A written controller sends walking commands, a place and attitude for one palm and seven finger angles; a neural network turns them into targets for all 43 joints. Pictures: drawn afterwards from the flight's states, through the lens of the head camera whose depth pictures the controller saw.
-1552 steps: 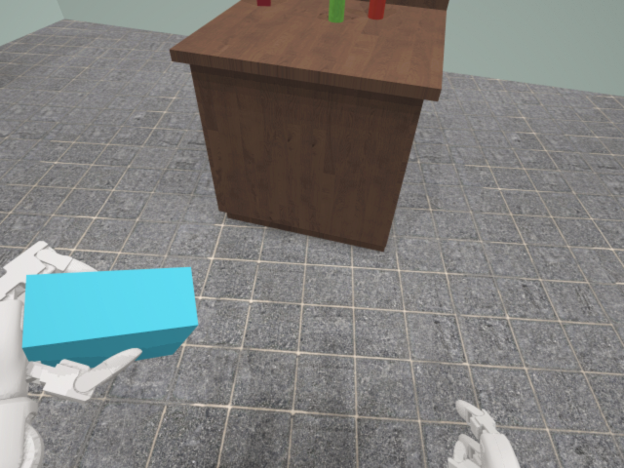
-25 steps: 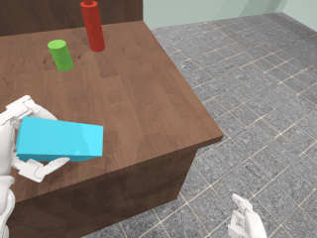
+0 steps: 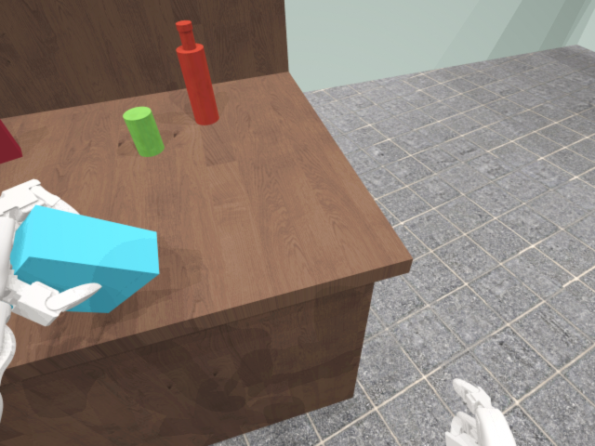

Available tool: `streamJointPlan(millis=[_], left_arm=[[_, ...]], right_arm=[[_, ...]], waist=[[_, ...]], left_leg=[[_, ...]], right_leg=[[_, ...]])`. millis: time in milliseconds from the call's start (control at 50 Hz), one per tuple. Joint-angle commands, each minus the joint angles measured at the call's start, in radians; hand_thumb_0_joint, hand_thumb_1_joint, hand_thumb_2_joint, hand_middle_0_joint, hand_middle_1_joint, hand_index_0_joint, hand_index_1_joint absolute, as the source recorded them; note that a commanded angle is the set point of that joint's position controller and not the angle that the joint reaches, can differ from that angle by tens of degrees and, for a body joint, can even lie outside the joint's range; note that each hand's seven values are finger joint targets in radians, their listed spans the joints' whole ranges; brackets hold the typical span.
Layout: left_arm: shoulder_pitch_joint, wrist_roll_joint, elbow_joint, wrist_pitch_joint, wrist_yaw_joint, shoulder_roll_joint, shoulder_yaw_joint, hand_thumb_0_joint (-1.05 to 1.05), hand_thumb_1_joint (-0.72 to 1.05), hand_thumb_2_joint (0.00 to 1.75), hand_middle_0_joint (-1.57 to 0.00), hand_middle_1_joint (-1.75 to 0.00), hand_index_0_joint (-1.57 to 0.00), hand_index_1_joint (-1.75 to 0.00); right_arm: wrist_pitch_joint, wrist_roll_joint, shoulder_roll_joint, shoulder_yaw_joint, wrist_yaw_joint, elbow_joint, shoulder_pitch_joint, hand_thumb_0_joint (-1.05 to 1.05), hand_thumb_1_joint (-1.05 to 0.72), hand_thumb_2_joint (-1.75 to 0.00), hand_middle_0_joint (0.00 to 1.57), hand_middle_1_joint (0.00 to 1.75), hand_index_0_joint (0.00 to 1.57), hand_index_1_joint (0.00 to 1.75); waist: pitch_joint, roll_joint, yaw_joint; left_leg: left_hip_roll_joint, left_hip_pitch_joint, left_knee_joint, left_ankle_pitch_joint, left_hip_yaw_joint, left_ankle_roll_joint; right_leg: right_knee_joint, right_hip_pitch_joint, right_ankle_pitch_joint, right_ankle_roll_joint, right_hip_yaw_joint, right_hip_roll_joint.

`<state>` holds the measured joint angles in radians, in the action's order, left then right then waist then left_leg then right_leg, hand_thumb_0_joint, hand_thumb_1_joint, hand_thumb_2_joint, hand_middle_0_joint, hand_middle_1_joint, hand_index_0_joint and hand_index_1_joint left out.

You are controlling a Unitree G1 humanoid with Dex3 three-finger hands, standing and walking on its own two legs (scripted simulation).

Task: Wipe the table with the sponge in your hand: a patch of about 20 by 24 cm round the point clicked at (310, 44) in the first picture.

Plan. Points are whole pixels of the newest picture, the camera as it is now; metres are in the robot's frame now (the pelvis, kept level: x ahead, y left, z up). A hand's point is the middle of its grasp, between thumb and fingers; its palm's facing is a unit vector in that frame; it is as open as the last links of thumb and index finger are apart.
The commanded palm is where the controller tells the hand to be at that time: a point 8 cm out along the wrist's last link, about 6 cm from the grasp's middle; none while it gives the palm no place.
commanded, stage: turn the palm down, sponge in hand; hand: left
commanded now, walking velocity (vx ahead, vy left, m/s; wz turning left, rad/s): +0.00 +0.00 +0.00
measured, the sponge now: (97, 269) +0.26 +0.28 +0.14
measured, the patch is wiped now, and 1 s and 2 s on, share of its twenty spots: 0.00 0.00 0.00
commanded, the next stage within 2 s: move the sponge above the wiping area in 1.66 s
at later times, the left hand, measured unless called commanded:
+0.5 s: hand (73, 254) +0.25 +0.30 +0.17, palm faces +0.22 -0.40 -0.89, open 9.8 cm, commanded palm +0.21 +0.30 +0.25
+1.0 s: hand (76, 247) +0.25 +0.28 +0.19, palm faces +0.16 -0.20 -0.97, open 9.8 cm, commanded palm +0.20 +0.30 +0.28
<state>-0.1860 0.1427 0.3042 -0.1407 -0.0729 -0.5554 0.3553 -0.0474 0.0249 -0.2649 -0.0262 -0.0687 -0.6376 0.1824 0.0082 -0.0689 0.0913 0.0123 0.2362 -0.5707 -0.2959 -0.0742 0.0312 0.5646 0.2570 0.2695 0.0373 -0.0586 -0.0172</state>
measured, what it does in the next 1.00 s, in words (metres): stands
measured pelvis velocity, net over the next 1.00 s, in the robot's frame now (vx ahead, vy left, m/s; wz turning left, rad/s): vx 0.00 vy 0.03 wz -0.03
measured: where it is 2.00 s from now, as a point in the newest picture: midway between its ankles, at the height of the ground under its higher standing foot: outside the picture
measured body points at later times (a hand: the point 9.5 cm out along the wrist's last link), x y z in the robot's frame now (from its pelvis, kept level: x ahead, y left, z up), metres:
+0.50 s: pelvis +0.02 +0.01 +0.00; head +0.02 -0.03 +0.45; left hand +0.23 +0.31 +0.22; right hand +0.22 -0.23 -0.09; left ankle +0.01 +0.15 -0.73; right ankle +0.03 -0.09 -0.73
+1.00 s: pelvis +0.00 +0.03 +0.01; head +0.00 -0.01 +0.46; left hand +0.24 +0.29 +0.24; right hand +0.26 -0.16 -0.06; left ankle +0.01 +0.15 -0.73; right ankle +0.03 -0.09 -0.73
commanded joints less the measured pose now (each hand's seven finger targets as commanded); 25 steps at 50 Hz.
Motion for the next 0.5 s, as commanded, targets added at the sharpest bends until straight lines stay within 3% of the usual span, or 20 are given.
streamJointPlan(millis=[0, 40, 60, 100, 120, 140, 160, 180, 200, 220, 240, 260, 340, 360, 400, 440, 480], left_arm=[[0.218, 0.053, 0.192, -0.05, 0.09, -0.248, -0.02, 0.0, 0.1, 1.3, -1.2, -1.6, -1.2, -1.6], [0.237, 0.074, 0.292, -0.003, 0.098, -0.304, 0.024, 0.0, 0.1, 1.3, -1.2, -1.6, -1.2, -1.6], [0.243, 0.087, 0.316, 0.037, 0.092, -0.317, 0.048, 0.0, 0.1, 1.3, -1.2, -1.6, -1.2, -1.6], [0.122, 0.082, 0.36, 0.107, 0.072, -0.343, 0.122, 0.0, 0.1, 1.3, -1.2, -1.6, -1.2, -1.6], [0.086, 0.08, 0.371, 0.125, 0.056, -0.366, 0.162, 0.0, 0.1, 1.3, -1.2, -1.6, -1.2, -1.6], [0.061, 0.085, 0.371, 0.127, 0.024, -0.438, 0.251, 0.0, 0.1, 1.3, -1.2, -1.6, -1.2, -1.6], [0.064, 0.087, 0.376, 0.123, 0.001, -0.358, 0.195, 0.0, 0.1, 1.3, -1.2, -1.6, -1.2, -1.6], [0.009, 0.096, 0.332, 0.104, -0.023, -0.365, 0.22, 0.0, 0.1, 1.3, -1.2, -1.6, -1.2, -1.6], [0.002, 0.093, 0.321, 0.075, -0.035, -0.329, 0.194, 0.0, 0.1, 1.3, -1.2, -1.6, -1.2, -1.6], [-0.002, 0.099, 0.293, 0.031, -0.045, -0.335, 0.192, 0.0, 0.1, 1.3, -1.2, -1.6, -1.2, -1.6], [-0.011, 0.105, 0.235, -0.022, -0.058, -0.321, 0.184, 0.0, 0.1, 1.3, -1.2, -1.6, -1.2, -1.6], [0.018, 0.107, 0.237, -0.063, -0.054, -0.284, 0.127, 0.0, 0.1, 1.3, -1.2, -1.6, -1.2, -1.6], [0.057, 0.162, 0.217, -0.206, 0.023, -0.341, 0.084, 0.0, 0.1, 1.3, -1.2, -1.6, -1.2, -1.6], [0.097, 0.182, 0.26, -0.208, 0.05, -0.316, 0.03, 0.0, 0.1, 1.3, -1.2, -1.6, -1.2, -1.6], [0.147, 0.217, 0.357, -0.189, 0.095, -0.314, -0.026, 0.0, 0.1, 1.3, -1.2, -1.6, -1.2, -1.6], [0.217, 0.249, 0.477, -0.144, 0.108, -0.32, -0.037, 0.0, 0.1, 1.3, -1.2, -1.6, -1.2, -1.6], [0.18, 0.294, 0.498, -0.096, 0.091, -0.339, -0.016, 0.0, 0.1, 1.3, -1.2, -1.6, -1.2, -1.6]], right_arm=[[-0.063, 0.019, -0.11, 0.039, -0.042, 0.203, -0.176, 0.0, -0.9, -0.9, 0.2, 0.3, 0.2, 0.3], [-0.076, 0.026, -0.087, 0.026, -0.048, 0.227, -0.22, 0.0, -0.9, -0.9, 0.2, 0.3, 0.2, 0.3], [-0.081, 0.008, -0.083, 0.036, -0.048, 0.22, -0.189, 0.0, -0.9, -0.9, 0.2, 0.3, 0.2, 0.3], [-0.079, -0.005, -0.08, 0.05, -0.047, 0.217, -0.147, 0.0, -0.9, -0.9, 0.2, 0.3, 0.2, 0.3], [-0.079, -0.01, -0.076, 0.055, -0.045, 0.218, -0.133, 0.0, -0.9, -0.9, 0.2, 0.3, 0.2, 0.3], [-0.084, 0.0, -0.077, 0.054, -0.041, 0.213, -0.149, 0.0, -0.9, -0.9, 0.2, 0.3, 0.2, 0.3], [-0.081, -0.005, -0.058, 0.05, -0.031, 0.211, -0.13, 0.0, -0.9, -0.9, 0.2, 0.3, 0.2, 0.3], [-0.071, -0.002, -0.07, 0.064, -0.025, 0.198, -0.094, 0.0, -0.9, -0.9, 0.2, 0.3, 0.2, 0.3], [-0.062, 0.004, -0.08, 0.067, -0.02, 0.202, -0.088, 0.0, -0.9, -0.9, 0.2, 0.3, 0.2, 0.3], [-0.051, 0.007, -0.09, 0.074, -0.019, 0.197, -0.084, 0.0, -0.9, -0.9, 0.2, 0.3, 0.2, 0.3], [-0.043, 0.024, -0.093, 0.068, -0.015, 0.191, -0.124, 0.0, -0.9, -0.9, 0.2, 0.3, 0.2, 0.3], [-0.031, 0.02, -0.1, 0.068, -0.015, 0.196, -0.105, 0.0, -0.9, -0.9, 0.2, 0.3, 0.2, 0.3], [-0.012, 0.043, -0.126, 0.047, -0.029, 0.22, -0.196, 0.0, -0.9, -0.9, 0.2, 0.3, 0.2, 0.3], [-0.015, 0.036, -0.12, 0.04, -0.035, 0.235, -0.181, 0.0, -0.9, -0.9, 0.2, 0.3, 0.2, 0.3], [-0.019, 0.032, -0.116, 0.037, -0.046, 0.251, -0.2, 0.0, -0.9, -0.9, 0.2, 0.3, 0.2, 0.3], [-0.043, 0.038, -0.091, 0.024, -0.054, 0.269, -0.263, 0.0, -0.9, -0.9, 0.2, 0.3, 0.2, 0.3], [-0.05, 0.01, -0.091, 0.038, -0.06, 0.251, -0.193, 0.0, -0.9, -0.9, 0.2, 0.3, 0.2, 0.3]], waist=[[-0.063, 0.089, -0.037], [-0.09, 0.092, -0.019], [-0.134, 0.098, -0.013], [-0.186, 0.106, 0.014], [-0.211, 0.086, 0.026], [-0.218, 0.028, 0.047], [-0.224, 0.022, 0.039], [-0.211, 0.013, 0.04], [-0.199, -0.006, 0.037], [-0.193, -0.012, 0.036], [-0.138, -0.056, 0.039], [-0.132, -0.005, 0.026], [-0.102, 0.032, 0.019], [-0.119, 0.065, 0.005], [-0.153, 0.047, -0.003], [-0.182, 0.002, 0.004], [-0.227, 0.002, 0.01]], left_leg=[[-0.037, 0.036, 0.089, 0.006, 0.108, -0.069], [-0.037, 0.014, 0.071, 0.019, 0.105, -0.071], [-0.038, 0.019, 0.065, 0.055, 0.093, -0.07], [-0.034, -0.008, 0.063, 0.129, 0.088, -0.072], [-0.033, -0.009, 0.061, 0.159, 0.09, -0.069], [-0.034, -0.02, 0.062, 0.176, 0.096, -0.062], [-0.034, 0.0, 0.063, 0.219, 0.097, -0.057], [-0.029, 0.004, 0.063, 0.25, 0.106, -0.055], [-0.026, 0.013, 0.068, 0.272, 0.109, -0.051], [-0.023, 0.014, 0.068, 0.286, 0.116, -0.049], [-0.025, 0.018, 0.073, 0.272, 0.121, -0.043], [-0.017, 0.035, 0.078, 0.284, 0.118, -0.043], [-0.024, 0.018, 0.094, 0.251, 0.117, -0.061], [-0.024, 0.011, 0.093, 0.259, 0.11, -0.07], [-0.029, -0.035, 0.1, 0.251, 0.101, -0.079], [-0.035, -0.092, 0.099, 0.257, 0.097, -0.081], [-0.031, -0.104, 0.1, 0.317, 0.084, -0.082]], right_leg=[[-0.209, -0.02, 0.197, -0.051, 0.101, 0.058], [-0.209, -0.02, 0.243, -0.045, 0.134, 0.06], [-0.196, -0.043, 0.208, -0.044, 0.122, 0.065], [-0.158, -0.073, 0.074, -0.043, 0.091, 0.046], [-0.14, -0.092, 0.006, -0.043, 0.087, 0.046], [-0.135, -0.108, -0.025, -0.033, 0.098, 0.04], [-0.115, -0.131, -0.103, -0.032, 0.075, 0.05], [-0.104, -0.134, -0.168, -0.031, 0.066, 0.039], [-0.094, -0.144, -0.216, -0.032, 0.059, 0.042], [-0.093, -0.15, -0.24, -0.034, 0.065, 0.042], [-0.107, -0.132, -0.22, -0.029, 0.083, 0.038], [-0.102, -0.142, -0.243, -0.035, 0.064, 0.046], [-0.114, -0.11, -0.196, -0.045, 0.065, 0.035], [-0.11, -0.109, -0.21, -0.051, 0.05, 0.037], [-0.114, -0.096, -0.198, -0.052, 0.048, 0.032], [-0.116, -0.08, -0.173, -0.043, 0.055, 0.018], [-0.104, -0.094, -0.223, -0.035, 0.038, 0.018]])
